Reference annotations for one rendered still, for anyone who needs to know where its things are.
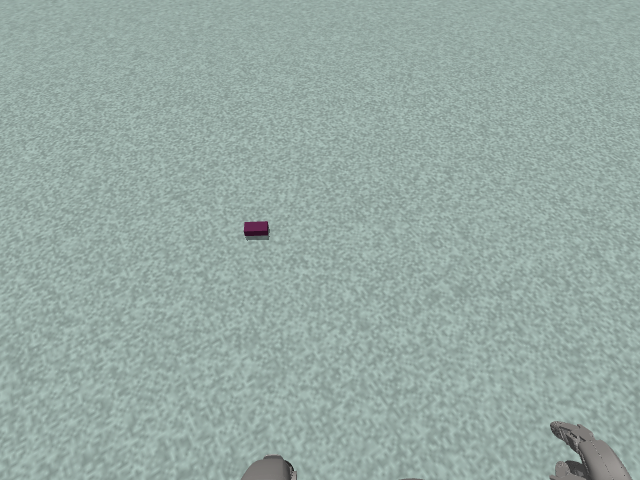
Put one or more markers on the right robot hand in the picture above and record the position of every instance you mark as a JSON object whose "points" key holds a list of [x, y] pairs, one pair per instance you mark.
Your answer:
{"points": [[599, 461]]}

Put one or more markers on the small box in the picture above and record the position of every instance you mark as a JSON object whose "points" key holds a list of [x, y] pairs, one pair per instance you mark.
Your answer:
{"points": [[256, 228]]}

